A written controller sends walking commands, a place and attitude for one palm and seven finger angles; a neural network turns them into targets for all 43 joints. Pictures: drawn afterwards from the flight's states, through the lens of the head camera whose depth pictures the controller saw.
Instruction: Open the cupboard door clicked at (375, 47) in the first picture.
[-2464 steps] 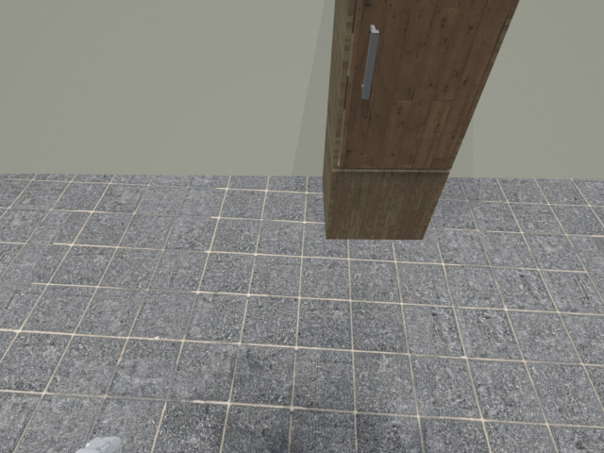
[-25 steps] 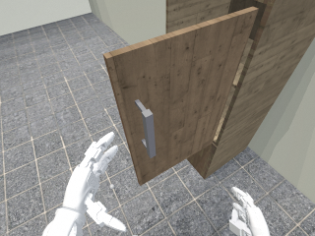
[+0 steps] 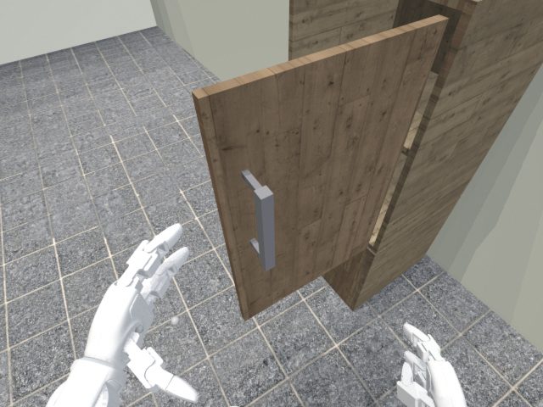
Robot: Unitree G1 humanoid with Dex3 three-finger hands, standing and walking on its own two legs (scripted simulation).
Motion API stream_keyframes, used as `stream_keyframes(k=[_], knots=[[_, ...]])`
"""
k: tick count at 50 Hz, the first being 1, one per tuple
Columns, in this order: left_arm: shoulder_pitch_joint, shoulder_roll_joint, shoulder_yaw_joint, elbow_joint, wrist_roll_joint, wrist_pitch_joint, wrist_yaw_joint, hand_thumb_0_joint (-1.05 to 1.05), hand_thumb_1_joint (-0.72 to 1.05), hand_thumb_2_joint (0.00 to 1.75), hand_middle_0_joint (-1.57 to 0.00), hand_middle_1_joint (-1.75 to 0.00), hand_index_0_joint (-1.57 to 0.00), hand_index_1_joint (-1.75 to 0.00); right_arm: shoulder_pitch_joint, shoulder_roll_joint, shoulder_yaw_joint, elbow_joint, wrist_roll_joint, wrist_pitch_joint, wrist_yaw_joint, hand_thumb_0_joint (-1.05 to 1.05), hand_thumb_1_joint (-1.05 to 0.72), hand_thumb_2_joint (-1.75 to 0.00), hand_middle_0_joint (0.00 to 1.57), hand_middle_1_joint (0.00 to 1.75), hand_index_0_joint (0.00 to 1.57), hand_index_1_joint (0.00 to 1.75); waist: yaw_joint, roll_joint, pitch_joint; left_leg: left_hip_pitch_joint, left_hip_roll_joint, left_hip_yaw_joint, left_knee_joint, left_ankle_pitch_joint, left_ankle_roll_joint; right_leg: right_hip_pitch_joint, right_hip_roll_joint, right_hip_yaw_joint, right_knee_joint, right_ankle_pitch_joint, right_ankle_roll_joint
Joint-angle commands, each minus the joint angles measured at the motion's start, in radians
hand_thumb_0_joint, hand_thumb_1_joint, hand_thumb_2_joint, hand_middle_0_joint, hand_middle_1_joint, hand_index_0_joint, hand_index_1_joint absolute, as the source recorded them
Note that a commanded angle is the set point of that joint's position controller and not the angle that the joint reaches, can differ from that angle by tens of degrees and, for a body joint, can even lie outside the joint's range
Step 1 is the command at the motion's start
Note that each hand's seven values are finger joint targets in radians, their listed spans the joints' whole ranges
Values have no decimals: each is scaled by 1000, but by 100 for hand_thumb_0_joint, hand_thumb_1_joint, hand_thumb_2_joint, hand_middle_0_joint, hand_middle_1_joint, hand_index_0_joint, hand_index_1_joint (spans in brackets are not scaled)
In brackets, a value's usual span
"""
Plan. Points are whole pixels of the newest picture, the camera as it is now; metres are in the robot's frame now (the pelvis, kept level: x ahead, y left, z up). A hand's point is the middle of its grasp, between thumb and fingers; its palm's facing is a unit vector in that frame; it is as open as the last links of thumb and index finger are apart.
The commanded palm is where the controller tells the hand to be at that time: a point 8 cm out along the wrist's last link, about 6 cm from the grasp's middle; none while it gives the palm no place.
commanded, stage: draw the hand back to the body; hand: left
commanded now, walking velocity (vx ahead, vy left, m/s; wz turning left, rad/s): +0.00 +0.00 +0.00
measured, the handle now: (259, 224) +0.36 +0.05 +0.08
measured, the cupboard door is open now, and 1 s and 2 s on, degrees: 87 87 87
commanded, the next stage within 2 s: step back with the hand held close in 1.40 s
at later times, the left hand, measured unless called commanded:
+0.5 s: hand (96, 303) +0.20 +0.21 +0.14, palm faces +0.20 -0.94 -0.27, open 15.1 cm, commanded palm +0.17 +0.26 +0.16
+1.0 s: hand (24, 254) +0.23 +0.26 +0.20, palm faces +0.42 -0.81 -0.41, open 9.3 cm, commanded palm +0.18 +0.31 +0.22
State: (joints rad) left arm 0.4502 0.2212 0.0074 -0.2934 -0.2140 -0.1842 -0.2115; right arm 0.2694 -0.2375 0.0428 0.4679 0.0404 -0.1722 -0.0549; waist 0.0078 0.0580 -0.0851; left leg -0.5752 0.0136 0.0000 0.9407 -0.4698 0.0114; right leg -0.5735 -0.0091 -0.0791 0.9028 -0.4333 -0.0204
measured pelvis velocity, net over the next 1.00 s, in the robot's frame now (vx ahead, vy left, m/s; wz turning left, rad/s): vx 0.03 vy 0.01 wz -0.03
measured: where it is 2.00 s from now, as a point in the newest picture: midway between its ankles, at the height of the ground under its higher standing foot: outside the picture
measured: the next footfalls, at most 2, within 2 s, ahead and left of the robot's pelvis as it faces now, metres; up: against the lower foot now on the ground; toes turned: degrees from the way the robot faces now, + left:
none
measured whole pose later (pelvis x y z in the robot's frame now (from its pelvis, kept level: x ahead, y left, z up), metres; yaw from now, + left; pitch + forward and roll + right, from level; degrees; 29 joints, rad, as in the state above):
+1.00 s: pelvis +0.03 +0.01 +0.05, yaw -2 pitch -4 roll -1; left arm 0.48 0.34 0.30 -0.42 -0.05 -0.06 0.12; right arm 0.19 -0.23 0.03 0.63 0.00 -0.13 -0.07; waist 0.08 0.07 0.02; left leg -0.08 0.00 0.04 0.43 -0.29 0.02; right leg -0.09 0.00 -0.04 0.40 -0.24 0.00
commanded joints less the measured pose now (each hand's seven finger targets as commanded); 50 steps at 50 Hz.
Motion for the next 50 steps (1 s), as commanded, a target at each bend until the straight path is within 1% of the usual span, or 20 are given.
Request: stream_keyframes(k=[1, 4, 7, 11, 13, 16, 17, 18, 19, 21, 22, 23, 26, 30, 31, 32, 37, 43, 47, 50], knots=[[-25, 120, 142, -225, -37, -33, -1, 0, -50, 30, -15, -30, -15, -30, -102, -104, -44, -169, 2, -64, -15, 0, -90, -90, 20, 30, 20, 30, 13, -73, -125, 58, -23, -32, -184, 190, 6, 147, 17, 43, -190, 167, -1], [-27, 110, 129, -256, -55, -18, -31, 0, -50, 30, -15, -30, -15, -30, -104, -107, -37, -169, 6, -74, -16, 0, -90, -90, 20, 30, 20, 30, 9, -29, -108, 91, -21, -34, -203, 205, 4, 147, 19, 30, -196, 195, 1], [-51, 130, 147, -258, -65, -2, -51, 0, -50, 30, -15, -30, -15, -30, -108, -114, -35, -159, 6, -85, -21, 0, -90, -90, 20, 30, 20, 30, 1, -45, -82, 105, -18, -38, -217, 190, 7, 148, 20, 29, -219, 177, 4], [-38, 174, 213, -262, -79, 18, -66, 0, -50, 30, -15, -30, -15, -30, -118, -117, -34, -143, 9, -98, -24, 0, -90, -90, 20, 30, 20, 30, 17, -32, -90, 136, -17, -39, -234, 217, 7, 184, 21, 27, -239, 203, 1], [-63, 159, 204, -274, -89, 28, -76, 0, -43, 33, -15, -30, -15, -30, -121, -115, -29, -138, 11, -103, -26, 0, -90, -90, 20, 30, 20, 30, 10, -22, -71, 154, -17, -43, -251, 223, 6, 189, 21, 16, -247, 215, 3], [-64, 191, 249, -273, -98, 45, -88, 0, -32, 37, -16, -30, -16, -30, -132, -119, -30, -126, 12, -113, -29, 0, -90, -90, 20, 30, 20, 30, 19, -27, -83, 181, -16, -43, -264, 248, 8, 220, 22, 18, -266, 240, 3], [-91, 283, 253, -406, 59, 42, 93, 0, -29, 39, -16, -30, -16, -30, -127, -97, -38, -130, -11, -94, -52, 0, -90, -90, 20, 30, 20, 30, 67, -17, -58, 176, -2, -25, -319, 226, 8, 256, 7, 70, -321, 212, -6], [-6, 177, 201, -359, 80, 67, 171, 0, -26, 40, -16, -30, -16, -30, -111, -82, -30, -119, -19, -89, -56, 0, -90, -90, 20, 30, 20, 30, 39, -1, -2, 187, -4, -24, -339, 193, 0, 240, 3, 59, -346, 176, -8], [31, 141, 164, -344, 107, 81, 220, 0, -22, 42, -16, -30, -16, -30, -107, -80, -26, -105, -21, -77, -52, 0, -90, -90, 20, 30, 20, 30, 37, 3, 21, 200, 0, -28, -356, 194, 0, 250, 0, 49, -355, 171, -7], [27, 173, 181, -341, 141, 89, 278, 0, -15, 45, -16, -30, -16, -30, -127, -90, -31, -90, -23, -60, -51, 0, -90, -90, 20, 30, 20, 30, 39, -32, 25, 232, 8, -29, -384, 212, 3, 281, 3, 49, -385, 179, -7], [16, 176, 182, -368, 150, 85, 295, 0, -12, 47, -16, -30, -16, -30, -133, -90, -30, -92, -28, -56, -51, 0, -90, -90, 20, 30, 20, 30, 37, -26, 8, 255, 6, -26, -399, 220, 5, 301, -1, 49, -393, 186, -5], [4, 176, 181, -361, 160, 82, 309, 0, -8, 48, -16, -30, -16, -30, -138, -88, -29, -83, -29, -53, -52, 0, -90, -90, 20, 30, 20, 30, 34, -13, 27, 271, 6, -23, -414, 218, 6, 305, -2, 49, -407, 182, -5], [-12, 215, 221, -353, 179, 75, 340, 0, 2, 52, -17, -30, -17, -30, -150, -93, -30, -57, -35, -50, -54, 0, -90, -90, 20, 30, 20, 30, 42, 6, 24, 317, 8, -23, -455, 257, 4, 355, -2, 47, -438, 212, -8], [-35, 206, 227, -376, 187, 64, 350, 0, 17, 58, -17, -30, -17, -30, -161, -91, -30, -40, -40, -49, -46, 0, -90, -90, 20, 30, 20, 30, 42, 29, 12, 379, 13, -27, -506, 343, -1, 409, -2, 40, -452, 270, -7], [-26, 223, 247, -360, 188, 63, 354, 0, 20, 60, -18, -30, -18, -30, -170, -94, -32, -31, -42, -51, -46, 0, -90, -90, 20, 30, 20, 30, 49, -2, 18, 381, 16, -30, -513, 369, -1, 425, 0, 38, -459, 288, -7], [-6, 209, 246, -347, 184, 66, 353, 0, 23, 62, -18, -30, -18, -30, -174, -90, -32, -29, -43, -48, -44, 0, -90, -90, 20, 30, 20, 30, 49, -15, 22, 391, 17, -24, -520, 387, 0, 435, -1, 37, -466, 306, -5], [-3, 235, 308, -342, 181, 61, 351, 0, 41, 69, -18, -30, -18, -30, -181, -94, -42, -10, -43, -33, -33, 0, -90, -90, 20, 30, 20, 30, 57, -10, 12, 431, 23, -14, -546, 484, -7, 485, 1, 42, -491, 371, -4], [-20, 270, 378, -339, 172, 56, 350, 0, 62, 78, -19, -30, -19, -30, -190, -93, -50, 0, -44, -15, -26, 0, -90, -90, 20, 30, 20, 30, 64, -3, 14, 463, 23, -4, -563, 532, -8, 514, 4, 48, -515, 414, -3], [-42, 294, 416, -347, 170, 51, 353, 0, 76, 84, -19, -30, -19, -30, -192, -94, -56, 10, -43, -10, -23, 0, -90, -90, 20, 30, 20, 30, 64, 35, 9, 486, 23, 4, -564, 571, -12, 521, 3, 51, -524, 440, -1], [-58, 313, 454, -320, 163, 50, 354, 0, 87, 88, -20, -30, -20, -30, -196, -95, -60, 15, -41, -4, -23, 0, -90, -90, 20, 30, 20, 30, 66, -9, 23, 491, 22, 8, -568, 544, -5, 514, 6, 53, -540, 438, 1]])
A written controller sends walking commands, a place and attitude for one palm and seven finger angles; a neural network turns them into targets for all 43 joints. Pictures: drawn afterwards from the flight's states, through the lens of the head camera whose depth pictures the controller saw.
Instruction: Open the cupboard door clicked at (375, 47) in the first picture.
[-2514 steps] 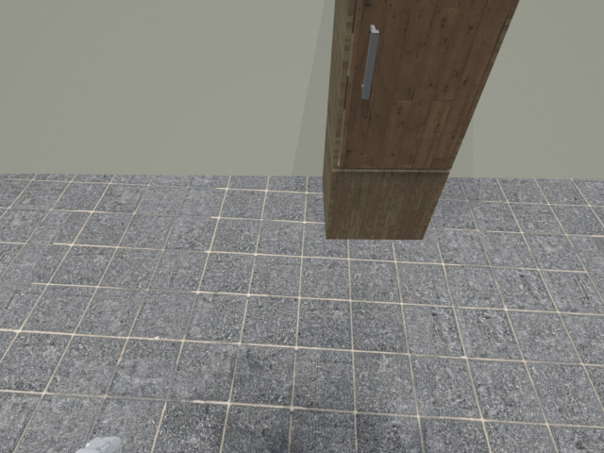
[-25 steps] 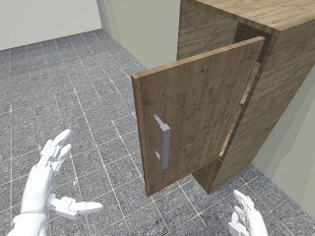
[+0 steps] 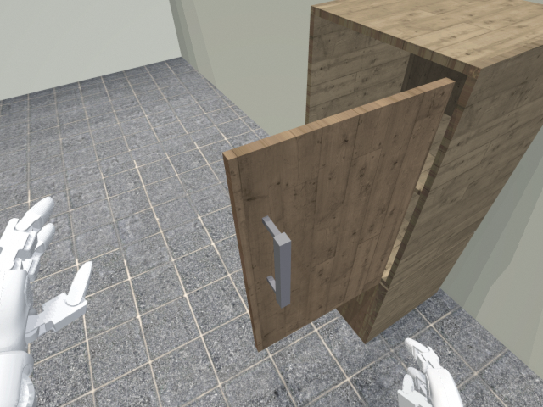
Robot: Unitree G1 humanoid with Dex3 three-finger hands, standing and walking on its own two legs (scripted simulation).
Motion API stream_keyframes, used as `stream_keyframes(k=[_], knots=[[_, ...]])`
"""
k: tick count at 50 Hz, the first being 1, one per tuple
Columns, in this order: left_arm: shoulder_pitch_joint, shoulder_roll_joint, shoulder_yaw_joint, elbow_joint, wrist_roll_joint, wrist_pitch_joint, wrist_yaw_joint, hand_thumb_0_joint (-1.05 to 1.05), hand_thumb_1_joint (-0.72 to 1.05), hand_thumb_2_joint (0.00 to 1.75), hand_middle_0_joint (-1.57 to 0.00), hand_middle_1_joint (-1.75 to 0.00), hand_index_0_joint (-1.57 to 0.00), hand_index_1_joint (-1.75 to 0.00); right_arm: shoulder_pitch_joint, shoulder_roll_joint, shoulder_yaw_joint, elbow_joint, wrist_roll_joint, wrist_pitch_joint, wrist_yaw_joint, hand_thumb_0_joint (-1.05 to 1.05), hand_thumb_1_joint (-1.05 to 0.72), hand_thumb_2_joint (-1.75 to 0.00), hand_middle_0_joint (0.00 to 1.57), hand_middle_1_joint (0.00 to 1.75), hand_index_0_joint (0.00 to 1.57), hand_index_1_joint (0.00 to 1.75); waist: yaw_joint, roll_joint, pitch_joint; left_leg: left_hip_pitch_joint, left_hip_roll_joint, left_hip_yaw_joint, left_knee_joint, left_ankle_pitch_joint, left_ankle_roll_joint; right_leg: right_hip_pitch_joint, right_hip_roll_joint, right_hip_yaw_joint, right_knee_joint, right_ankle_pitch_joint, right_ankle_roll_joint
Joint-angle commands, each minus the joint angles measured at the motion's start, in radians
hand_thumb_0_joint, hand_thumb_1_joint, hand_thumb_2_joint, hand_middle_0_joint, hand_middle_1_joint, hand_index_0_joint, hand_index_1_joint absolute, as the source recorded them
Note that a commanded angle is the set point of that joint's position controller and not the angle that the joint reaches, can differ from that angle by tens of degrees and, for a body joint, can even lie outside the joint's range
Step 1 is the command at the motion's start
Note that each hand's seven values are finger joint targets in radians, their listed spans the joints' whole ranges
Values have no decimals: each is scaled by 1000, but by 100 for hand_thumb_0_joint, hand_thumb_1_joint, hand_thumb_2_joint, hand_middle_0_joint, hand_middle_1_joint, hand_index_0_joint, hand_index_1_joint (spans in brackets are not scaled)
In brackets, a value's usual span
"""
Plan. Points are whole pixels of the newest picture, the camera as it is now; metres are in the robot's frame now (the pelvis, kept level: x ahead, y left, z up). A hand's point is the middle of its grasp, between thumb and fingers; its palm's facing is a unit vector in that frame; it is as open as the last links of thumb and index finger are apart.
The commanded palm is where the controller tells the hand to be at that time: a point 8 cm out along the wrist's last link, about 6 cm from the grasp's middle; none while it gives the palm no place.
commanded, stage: draw the hand back to the body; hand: left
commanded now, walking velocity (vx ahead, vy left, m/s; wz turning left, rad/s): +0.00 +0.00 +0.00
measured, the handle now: (276, 264) +0.33 +0.04 +0.03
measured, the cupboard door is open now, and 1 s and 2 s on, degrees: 87 87 87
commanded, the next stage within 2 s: step back with the hand held close in 0.40 s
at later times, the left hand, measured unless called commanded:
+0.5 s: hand (77, 298) +0.18 +0.24 +0.15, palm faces +0.46 -0.79 -0.40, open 7.4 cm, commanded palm +0.13 +0.28 +0.17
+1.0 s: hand (42, 332) +0.14 +0.26 +0.15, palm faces +0.36 -0.78 -0.51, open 7.4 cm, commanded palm +0.08 +0.30 +0.17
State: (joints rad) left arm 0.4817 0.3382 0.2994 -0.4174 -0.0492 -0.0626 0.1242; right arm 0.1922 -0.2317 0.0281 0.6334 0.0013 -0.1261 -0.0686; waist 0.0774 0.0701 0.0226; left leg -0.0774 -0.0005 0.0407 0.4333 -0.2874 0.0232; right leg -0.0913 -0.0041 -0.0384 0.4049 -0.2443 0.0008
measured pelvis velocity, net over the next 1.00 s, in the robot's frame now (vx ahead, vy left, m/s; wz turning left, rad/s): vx -0.07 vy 0.01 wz -0.03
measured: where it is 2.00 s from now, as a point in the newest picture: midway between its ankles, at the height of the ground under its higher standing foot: outside the picture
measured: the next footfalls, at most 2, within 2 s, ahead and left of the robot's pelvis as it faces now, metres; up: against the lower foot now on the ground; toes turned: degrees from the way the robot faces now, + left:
right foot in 1.64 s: -0.20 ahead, -0.11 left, +0.00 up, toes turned +3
left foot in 1.78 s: -0.06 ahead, +0.10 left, +0.00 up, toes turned +0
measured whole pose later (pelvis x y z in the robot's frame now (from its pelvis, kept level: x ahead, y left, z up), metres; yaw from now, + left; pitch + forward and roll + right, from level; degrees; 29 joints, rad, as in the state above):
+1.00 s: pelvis -0.07 +0.01 -0.01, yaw -2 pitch -1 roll +0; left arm 0.57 0.43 0.41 -0.50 -0.03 -0.17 0.14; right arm 0.19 -0.24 -0.01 0.55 0.01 -0.03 -0.08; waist 0.01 0.00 0.04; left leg -0.28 0.00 0.08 0.50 -0.21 0.04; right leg -0.30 0.00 0.00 0.46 -0.15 0.01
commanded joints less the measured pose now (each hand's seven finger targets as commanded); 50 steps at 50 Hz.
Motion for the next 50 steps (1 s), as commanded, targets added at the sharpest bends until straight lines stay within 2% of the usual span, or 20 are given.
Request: stream_keyframes(k=[1, 4, 11, 13, 16, 21, 25, 26, 27, 28, 30, 31, 32, 35, 37, 40, 41, 44, 47, 50], knots=[[-98, 209, 176, -188, -2, -72, 18, 0, 90, 90, -20, -30, -20, -30, -126, -104, -47, -146, -2, -49, -11, 0, -90, -90, 20, 30, 20, 30, -1, -6, -71, -11, 35, -31, -63, 347, -16, 33, 2, 16, -51, 241, -23], [-89, 151, 121, -160, -5, -71, 8, 0, 90, 90, -20, -30, -20, -30, -124, -105, -50, -148, 0, -43, -6, 0, -90, -90, 20, 30, 20, 30, -11, -19, -51, -9, 34, -26, -71, 318, -10, 18, 1, 14, -58, 225, -18], [-111, 209, 159, -201, 3, -83, 15, 0, 90, 90, -20, -30, -20, -30, -135, -108, -52, -141, -6, -52, -9, 0, -90, -90, 20, 30, 20, 30, -1, 14, -89, 5, 26, -23, -68, 307, -7, 41, -2, 23, -66, 235, -22], [-89, 196, 157, -187, -1, -84, 15, 0, 90, 90, -20, -30, -20, -30, -133, -99, -52, -141, -6, -54, -10, 0, -90, -90, 20, 30, 20, 30, -1, -22, -88, 4, 23, -20, -68, 308, -5, 44, -1, 24, -68, 248, -20], [-101, 203, 159, -191, 2, -86, 14, 0, 90, 90, -20, -30, -20, -30, -140, -101, -54, -136, -3, -56, -9, 0, -90, -90, 20, 30, 20, 30, -2, 9, -71, 4, 24, -16, -67, 295, -8, 33, -1, 29, -79, 234, -21], [-97, 187, 150, -143, -4, -89, 10, 0, 90, 90, -20, -30, -20, -30, -143, -99, -55, -133, -4, -57, -11, 0, -90, -90, 20, 30, 20, 30, -4, -41, -30, -6, 24, -16, -78, 232, -3, 9, 2, 26, -103, 176, -16], [-105, 178, 141, -165, -3, -99, 8, 0, 90, 90, -20, -30, -20, -30, -142, -97, -56, -132, -4, -62, -10, 0, -90, -90, 20, 30, 20, 30, -8, -26, -50, 5, 21, -13, -76, 228, 0, 12, 1, 33, -103, 172, -15], [-190, 218, 154, -231, 0, -107, 12, 0, 90, 90, -20, -30, -20, -30, -153, -103, -53, -133, -3, -69, -12, 0, -90, -90, 20, 30, 20, 30, -7, 26, -72, 15, 16, -15, -74, 218, -1, 17, -4, 39, -107, 164, -17], [-250, 331, 283, -243, 3, -147, 20, 0, 90, 90, -20, -30, -20, -30, -129, -121, -50, -169, 7, -49, -15, 0, -90, -90, 20, 30, 20, 30, -57, -47, 14, -57, 34, -33, -48, 150, 12, -101, -44, 143, -156, 223, -18], [-128, 248, 226, -144, 6, -147, 7, 0, 90, 90, -20, -30, -20, -30, -122, -109, -55, -151, 1, -31, -15, 0, -90, -90, 20, 30, 20, 30, -60, -91, -13, -46, 31, -38, -20, 147, 14, -101, -67, 147, -156, 246, -20], [-53, 203, 181, -148, 11, -149, -5, 0, 90, 90, -20, -30, -20, -30, -122, -116, -63, -170, -1, -7, -10, 0, -90, -90, 20, 30, 20, 30, -62, -102, -63, -41, 34, -27, -7, 184, 11, -93, -77, 139, -134, 300, -17], [-47, 211, 187, -168, 12, -156, -2, 0, 90, 90, -20, -30, -20, -30, -125, -122, -64, -172, -3, -1, -13, 0, -90, -90, 20, 30, 20, 30, -60, -43, -86, -43, 39, -26, -16, 227, 7, -73, -80, 125, -110, 354, -20], [-17, 211, 189, -168, 13, -158, 0, 0, 90, 90, -20, -30, -20, -30, -119, -121, -65, -179, -3, 6, -15, 0, -90, -90, 20, 30, 20, 30, -62, -26, -115, -44, 47, -28, -22, 275, 6, -55, -76, 114, -81, 395, -17], [33, 233, 213, -200, 13, -154, 7, 0, 90, 90, -20, -30, -20, -30, -115, -120, -76, -204, 1, 29, -16, 0, -90, -90, 20, 30, 20, 30, -61, -73, -186, -54, 64, -28, -12, 380, 1, -14, -68, 99, -26, 496, -7], [62, 243, 226, -207, 10, -149, 14, 0, 90, 90, -20, -30, -20, -30, -119, -117, -78, -213, 4, 43, -21, 0, -90, -90, 20, 30, 20, 30, -60, -48, -195, -72, 71, -36, -15, 413, -2, -8, -68, 93, 0, 515, -7], [75, 258, 242, -241, 10, -149, 21, 0, 90, 90, -20, -30, -20, -30, -118, -116, -84, -231, 8, 55, -22, 0, -90, -90, 20, 30, 20, 30, -61, -72, -188, -121, 74, -42, -14, 353, 0, -24, -63, 99, 7, 450, -4], [80, 279, 263, -250, 10, -154, 27, 0, 90, 90, -20, -30, -20, -30, -127, -116, -87, -226, 6, 56, -26, 0, -90, -90, 20, 30, 20, 30, -57, -39, -190, -131, 74, -46, -19, 344, 3, -21, -67, 99, 12, 449, -7], [89, 267, 254, -275, 15, -160, 32, 0, 90, 90, -20, -30, -20, -30, -115, -116, -86, -240, 7, 53, -26, 0, -90, -90, 20, 30, 20, 30, -59, -23, -168, -197, 88, -65, -45, 264, 11, -29, -48, 97, 38, 345, -1], [84, 254, 247, -283, 22, -166, 39, 0, 90, 90, -20, -30, -20, -30, -104, -123, -86, -240, 7, 45, -25, 0, -90, -90, 20, 30, 20, 30, -60, 2, -135, -293, 102, -87, -77, 115, 26, -20, -35, 104, 58, 233, 1], [52, 242, 244, -298, 38, -182, 44, 0, 90, 90, -20, -30, -20, -30, -92, -134, -86, -247, 5, 26, -24, 0, -90, -90, 20, 30, 20, 30, -66, 29, -91, -459, 124, -123, -129, -145, 54, 28, -19, 106, 116, 128, 6]])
